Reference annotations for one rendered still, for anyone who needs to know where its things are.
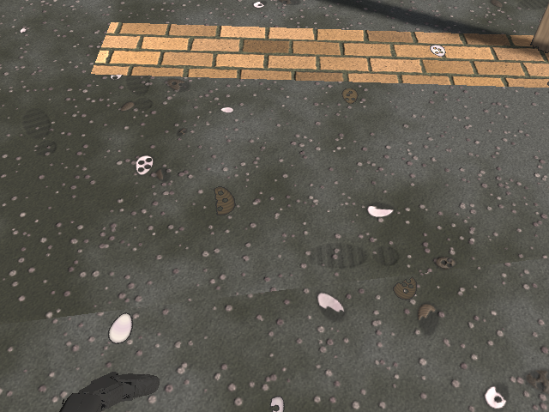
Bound robot left hand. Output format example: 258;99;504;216
59;372;160;412

